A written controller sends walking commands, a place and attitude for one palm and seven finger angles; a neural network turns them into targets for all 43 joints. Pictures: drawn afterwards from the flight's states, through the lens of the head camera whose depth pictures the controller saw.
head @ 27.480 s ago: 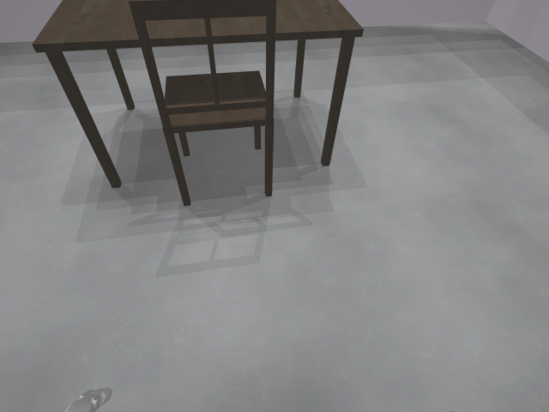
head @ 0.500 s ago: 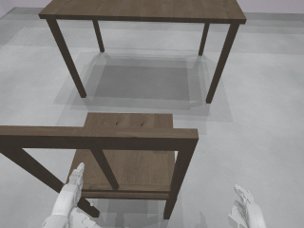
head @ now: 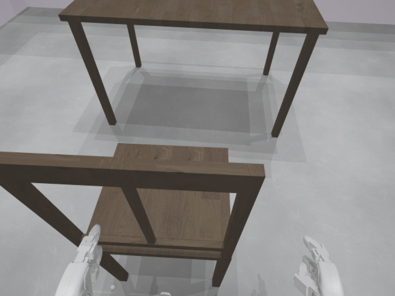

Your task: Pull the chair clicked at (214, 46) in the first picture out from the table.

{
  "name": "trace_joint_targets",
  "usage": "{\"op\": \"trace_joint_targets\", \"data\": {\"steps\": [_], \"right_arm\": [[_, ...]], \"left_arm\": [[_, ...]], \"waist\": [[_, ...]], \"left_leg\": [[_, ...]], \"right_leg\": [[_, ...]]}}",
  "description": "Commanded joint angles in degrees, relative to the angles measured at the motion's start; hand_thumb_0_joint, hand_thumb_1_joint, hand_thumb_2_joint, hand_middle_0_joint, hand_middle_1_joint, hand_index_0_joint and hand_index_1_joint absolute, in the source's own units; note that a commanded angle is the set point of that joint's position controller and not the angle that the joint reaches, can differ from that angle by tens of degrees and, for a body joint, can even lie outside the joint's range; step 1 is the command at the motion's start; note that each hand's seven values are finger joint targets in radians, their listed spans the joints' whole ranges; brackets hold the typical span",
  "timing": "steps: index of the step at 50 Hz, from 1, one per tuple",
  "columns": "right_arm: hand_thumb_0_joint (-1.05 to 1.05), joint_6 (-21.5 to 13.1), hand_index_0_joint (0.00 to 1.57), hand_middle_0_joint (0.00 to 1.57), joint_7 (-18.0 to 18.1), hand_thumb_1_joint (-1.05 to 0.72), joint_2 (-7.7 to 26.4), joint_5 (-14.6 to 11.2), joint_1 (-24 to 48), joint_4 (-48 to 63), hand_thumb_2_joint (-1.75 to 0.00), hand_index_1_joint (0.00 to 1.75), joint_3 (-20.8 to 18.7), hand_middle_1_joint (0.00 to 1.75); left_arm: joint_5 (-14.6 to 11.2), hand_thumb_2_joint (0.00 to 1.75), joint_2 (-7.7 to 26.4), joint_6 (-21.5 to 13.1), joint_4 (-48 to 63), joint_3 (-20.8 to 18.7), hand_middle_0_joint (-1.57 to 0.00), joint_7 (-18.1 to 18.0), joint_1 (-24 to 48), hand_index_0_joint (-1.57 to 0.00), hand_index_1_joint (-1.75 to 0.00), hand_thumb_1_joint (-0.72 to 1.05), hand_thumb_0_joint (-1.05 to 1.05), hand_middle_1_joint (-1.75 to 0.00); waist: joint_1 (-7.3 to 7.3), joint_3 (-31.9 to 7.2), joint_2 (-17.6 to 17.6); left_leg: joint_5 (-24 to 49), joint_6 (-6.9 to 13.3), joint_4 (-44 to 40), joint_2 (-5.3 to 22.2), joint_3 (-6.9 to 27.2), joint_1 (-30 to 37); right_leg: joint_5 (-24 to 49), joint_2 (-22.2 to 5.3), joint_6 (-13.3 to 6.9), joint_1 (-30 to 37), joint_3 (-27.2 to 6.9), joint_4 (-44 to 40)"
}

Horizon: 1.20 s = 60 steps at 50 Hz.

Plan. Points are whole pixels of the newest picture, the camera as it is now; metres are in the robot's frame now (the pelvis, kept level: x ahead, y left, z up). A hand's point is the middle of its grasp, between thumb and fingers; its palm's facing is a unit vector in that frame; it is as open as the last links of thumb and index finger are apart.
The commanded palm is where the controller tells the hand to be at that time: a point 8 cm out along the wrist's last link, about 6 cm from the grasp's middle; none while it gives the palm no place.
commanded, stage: draw the hand back to the body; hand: left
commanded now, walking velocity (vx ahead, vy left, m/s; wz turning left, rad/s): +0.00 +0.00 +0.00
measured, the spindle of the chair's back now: (141, 218) +0.28 +0.14 -0.02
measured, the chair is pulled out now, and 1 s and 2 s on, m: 0.74 0.74 0.74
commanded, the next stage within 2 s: step back with the hand held close in 1.48 s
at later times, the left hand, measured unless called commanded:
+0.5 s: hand (71, 256) +0.17 +0.21 +0.09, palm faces +0.13 -0.95 -0.29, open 16.9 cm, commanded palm +0.14 +0.26 +0.12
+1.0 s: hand (23, 232) +0.19 +0.25 +0.15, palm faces +0.36 -0.79 -0.50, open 9.7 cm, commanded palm +0.16 +0.29 +0.22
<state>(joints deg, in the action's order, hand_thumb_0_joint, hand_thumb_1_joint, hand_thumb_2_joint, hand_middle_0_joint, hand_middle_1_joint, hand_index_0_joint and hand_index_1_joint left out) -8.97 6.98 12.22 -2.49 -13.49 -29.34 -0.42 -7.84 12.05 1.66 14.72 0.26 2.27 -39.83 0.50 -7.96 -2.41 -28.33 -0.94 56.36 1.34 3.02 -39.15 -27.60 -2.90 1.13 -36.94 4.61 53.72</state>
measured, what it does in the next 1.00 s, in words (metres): stands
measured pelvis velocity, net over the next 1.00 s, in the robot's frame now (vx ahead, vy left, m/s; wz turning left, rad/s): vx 0.03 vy -0.01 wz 0.00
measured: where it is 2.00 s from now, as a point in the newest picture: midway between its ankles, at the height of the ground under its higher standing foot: outside the picture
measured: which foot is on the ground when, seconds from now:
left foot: down 0.00-1.00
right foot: down 0.00-1.00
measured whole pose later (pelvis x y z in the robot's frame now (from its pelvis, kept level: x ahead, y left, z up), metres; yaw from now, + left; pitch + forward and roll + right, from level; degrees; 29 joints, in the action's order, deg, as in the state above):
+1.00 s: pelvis +0.03 -0.01 +0.05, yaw +0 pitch -2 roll +0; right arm -11.0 6.5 13.0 -1.2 -10.7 -37.4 2.8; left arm -3.1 22.4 6.5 24.4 -12.6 -9.0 -34.3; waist -5.5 1.6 -4.6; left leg -20.0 -1.4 31.3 1.5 1.8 -9.0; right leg -19.7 -2.4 0.9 -7.7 4.5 30.0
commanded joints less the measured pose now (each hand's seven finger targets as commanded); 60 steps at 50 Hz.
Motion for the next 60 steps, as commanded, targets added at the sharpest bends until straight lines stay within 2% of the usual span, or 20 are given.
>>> {"op": "trace_joint_targets", "data": {"steps": [1, 3, 8, 11, 13, 16, 20, 21, 22, 23, 25, 26, 29, 32, 39, 47, 53, 55, 57, 60], "right_arm": [[0.00, -4.93, 0.20, 0.20, 0.04, -0.90, 6.01, -0.19, 3.82, 6.76, -0.90, 0.30, -3.24, 0.30], [0.00, -5.33, 0.20, 0.20, -0.60, -0.90, 5.67, -0.44, 4.26, 5.81, -0.90, 0.30, -3.21, 0.30], [0.00, -5.50, 0.20, 0.20, -2.30, -0.90, 6.08, -1.10, 6.80, 5.03, -0.90, 0.30, -3.93, 0.30], [0.00, -4.90, 0.20, 0.20, -2.02, -0.90, 6.12, -1.91, 9.03, 6.84, -0.90, 0.30, -4.10, 0.30], [0.00, -4.52, 0.20, 0.20, -1.31, -0.90, 5.86, -2.35, 9.05, 7.83, -0.90, 0.30, -3.63, 0.30], [0.00, -4.96, 0.20, 0.20, -0.34, -0.90, 5.49, -2.48, 8.67, 7.46, -0.90, 0.30, -3.13, 0.30], [0.00, -6.62, 0.20, 0.20, 0.03, -0.90, 5.92, -2.62, 7.13, 5.77, -0.90, 0.30, -2.58, 0.30], [0.00, -4.18, 0.20, 0.20, 0.88, -0.90, 5.32, -0.77, 6.95, 5.27, -0.90, 0.30, -2.56, 0.30], [0.00, -3.40, 0.20, 0.20, 0.93, -0.90, 4.42, -0.41, 6.66, 6.93, -0.90, 0.30, -1.50, 0.30], [0.00, -2.61, 0.20, 0.20, 1.08, -0.90, 4.63, -0.44, 6.49, 6.43, -0.90, 0.30, -1.93, 0.30], [0.00, -1.62, 0.20, 0.20, 1.23, -0.90, 4.99, -0.14, 7.04, 6.04, -0.90, 0.30, -1.23, 0.30], [0.00, -1.49, 0.20, 0.20, 1.44, -0.90, 5.18, -0.02, 7.40, 5.60, -0.90, 0.30, -0.99, 0.30], [0.00, -1.33, 0.20, 0.20, 1.54, -0.90, 5.42, 0.29, 7.75, 5.12, -0.90, 0.30, -0.70, 0.30], [0.00, -1.97, 0.20, 0.20, 1.40, -0.90, 5.59, 0.56, 8.22, 4.66, -0.90, 0.30, -0.01, 0.30], [0.00, -3.42, 0.20, 0.20, 0.77, -0.90, 5.97, 1.10, 8.97, 2.88, -0.90, 0.30, 0.52, 0.30], [0.00, -5.55, 0.20, 0.20, -0.20, -0.90, 6.30, 1.26, 9.31, 0.98, -0.90, 0.30, 1.07, 0.30], [0.00, -4.97, 0.20, 0.20, -0.94, -0.90, 6.85, 1.44, 9.64, -0.24, -0.90, 0.30, 0.16, 0.30], [0.00, -3.35, 0.20, 0.20, -1.34, -0.90, 6.66, 1.46, 10.15, -0.59, -0.90, 0.30, -0.27, 0.30], [0.00, -0.84, 0.20, 0.20, -1.87, -0.90, 6.15, 1.14, 10.67, -1.01, -0.90, 0.30, -0.73, 0.30], [0.00, 2.59, 0.20, 0.20, -2.51, -0.90, 6.62, 0.73, 11.55, -0.09, -0.90, 0.30, -1.92, 0.30]], "left_arm": [[-2.84, 0.20, 6.81, -13.89, 17.64, -7.71, 0.00, 0.57, 2.14, 0.00, 0.00, -0.55, 0.00, 0.00], [-3.58, 0.20, 4.80, -17.66, 15.58, -6.52, 0.00, 2.15, 2.05, 0.00, 0.00, -0.55, 0.00, 0.00], [-6.42, 0.20, 6.02, -25.26, 9.57, -9.26, 0.00, 9.85, 0.51, 0.00, 0.00, -0.55, 0.00, 0.00], [-8.02, 0.20, 9.59, -22.04, 8.58, -14.50, 0.00, 12.21, -1.90, 0.00, 0.00, -0.55, 0.00, 0.00], [-9.56, 0.20, 10.88, -19.75, 12.38, -17.05, 0.00, 11.98, -0.48, 0.00, 0.00, -0.55, 0.00, 0.00], [-11.35, 0.22, 12.48, -18.38, 16.61, -20.08, -0.01, 10.36, 2.35, -0.01, -0.01, -0.51, 0.00, -0.01], [-12.29, 0.29, 10.64, -18.80, 16.20, -18.41, -0.02, 10.99, 4.86, -0.02, -0.04, -0.37, 0.00, -0.04], [-0.18, 0.31, 22.23, -12.39, 14.45, -21.96, -0.03, 0.80, 1.64, -0.03, -0.05, -0.33, 0.00, -0.05], [1.09, 0.32, 13.16, -9.75, 18.92, -15.52, -0.04, -2.87, 1.55, -0.04, -0.05, -0.30, 0.00, -0.05], [1.63, 0.34, 12.64, -7.66, 17.41, -15.40, -0.04, -4.98, 0.62, -0.04, -0.06, -0.26, 0.00, -0.06], [3.40, 0.37, 14.75, -6.28, 21.90, -16.03, -0.05, -8.28, 3.45, -0.05, -0.08, -0.19, 0.00, -0.08], [3.95, 0.39, 16.14, -5.57, 22.51, -16.98, -0.05, -9.50, 4.61, -0.05, -0.08, -0.15, 0.00, -0.08], [4.89, 0.44, 15.76, -5.10, 22.41, -16.75, -0.07, -11.40, 5.31, -0.07, -0.10, -0.04, 0.00, -0.10], [5.37, 0.50, 18.46, -4.89, 25.45, -19.05, -0.08, -12.63, 8.68, -0.08, -0.13, 0.07, 0.00, -0.13], [5.38, 0.62, 20.60, -4.52, 27.78, -22.09, -0.12, -13.79, 12.92, -0.12, -0.18, 0.32, 0.00, -0.18], [5.67, 0.76, 24.00, -4.01, 32.10, -25.84, -0.16, -14.61, 17.96, -0.16, -0.24, 0.61, 0.00, -0.24], [5.46, 0.87, 21.87, -4.82, 25.78, -27.15, -0.19, -14.11, 20.97, -0.19, -0.29, 0.83, 0.00, -0.29], [5.10, 0.90, 19.62, -4.80, 18.98, -27.50, -0.20, -13.33, 19.36, -0.20, -0.30, 0.90, 0.00, -0.30], [4.88, 0.90, 14.72, -4.16, 9.24, -25.16, -0.20, -11.82, 13.69, -0.20, -0.30, 0.90, 0.00, -0.30], [4.21, 0.90, 14.29, -4.79, 7.02, -24.70, -0.20, -10.36, 11.76, -0.20, -0.30, 0.90, 0.00, -0.30]], "waist": [[0.44, -7.23, -1.98], [0.81, -5.22, -2.05], [0.34, -5.79, 1.57], [-1.52, -8.46, 0.79], [-1.75, -8.66, -0.28], [-1.60, -8.55, 0.73], [-0.17, -5.03, 0.96], [-5.50, -5.89, -0.80], [-2.69, -1.94, -1.62], [-2.48, -0.88, 0.72], [-2.91, -0.24, -3.52], [-2.77, 0.25, -3.40], [-2.89, 1.63, -1.19], [-3.30, 1.12, -4.73], [-3.49, 1.10, -4.24], [-3.96, -0.89, -8.18], [-3.75, 3.18, -2.54], [-3.85, 5.68, 1.80], [-3.90, 9.57, 5.93], [-3.95, 9.65, 7.69]], "left_leg": [[18.78, 1.54, -6.29, -1.08, -0.59, 6.69], [17.75, 1.26, -5.77, -0.99, -0.41, 6.04], [15.66, 1.10, -4.17, -0.77, -0.75, 2.79], [14.27, 1.36, -6.09, -0.80, -1.20, 3.85], [13.49, 1.40, -7.56, -0.85, -1.29, 5.22], [14.86, 1.58, -8.51, -0.63, -0.77, 6.94], [16.12, 1.53, -9.93, -0.28, -0.49, 9.33], [16.24, 1.39, -12.20, 1.12, -1.11, 11.76], [16.28, 1.61, -13.34, 0.68, -1.82, 13.31], [15.98, 1.46, -13.80, 1.05, -1.56, 14.13], [16.90, 1.61, -15.62, 1.21, -1.72, 16.76], [17.59, 1.66, -16.59, 1.10, -1.61, 17.59], [18.48, 1.73, -19.81, 1.36, -1.16, 21.50], [19.82, 1.56, -22.83, 1.06, -0.96, 24.63], [25.52, 1.37, -26.47, 1.20, -1.03, 30.03], [31.93, 1.13, -28.68, 1.08, -1.26, 34.41], [32.56, 1.47, -29.71, 1.49, -1.46, 35.10], [31.49, 1.54, -30.08, 1.65, -1.95, 33.88], [30.04, 1.82, -30.35, 1.73, -2.74, 31.41], [27.89, 2.23, -30.69, 1.78, -3.11, 30.22]], "right_leg": [[14.88, 1.61, -2.08, 2.81, 1.37, -6.23], [13.64, 1.65, -1.92, 0.63, 1.62, -5.53], [13.46, 1.36, -1.83, 1.05, 0.31, -4.85], [12.47, 1.01, -1.84, 5.96, -0.94, -6.67], [11.50, 0.90, -1.76, 7.46, -0.87, -7.74], [13.07, 1.14, -1.75, 9.31, -0.90, -9.45], [14.95, 1.33, -1.28, 8.80, -0.55, -11.67], [14.44, -0.17, -3.04, 13.51, -3.96, -15.13], [15.77, -0.86, -2.52, 12.99, -2.84, -16.76], [16.02, -0.86, -2.36, 13.13, -2.35, -17.28], [16.52, -0.85, -2.68, 15.20, -1.79, -18.64], [17.31, -0.70, -2.79, 16.47, -1.53, -19.54], [18.19, -0.61, -2.58, 18.03, -0.91, -21.35], [19.12, -0.71, -2.81, 21.40, -0.69, -22.68], [24.53, -0.56, -2.71, 26.18, -0.67, -25.37], [29.09, -0.61, -2.69, 30.49, -0.99, -26.52], [31.09, -0.45, -2.20, 30.17, -0.76, -27.78], [31.59, -0.32, -1.89, 30.14, -0.48, -28.39], [32.33, -0.30, -1.62, 29.62, -0.40, -29.33], [31.81, -0.61, -1.21, 29.90, -0.77, -30.21]]}}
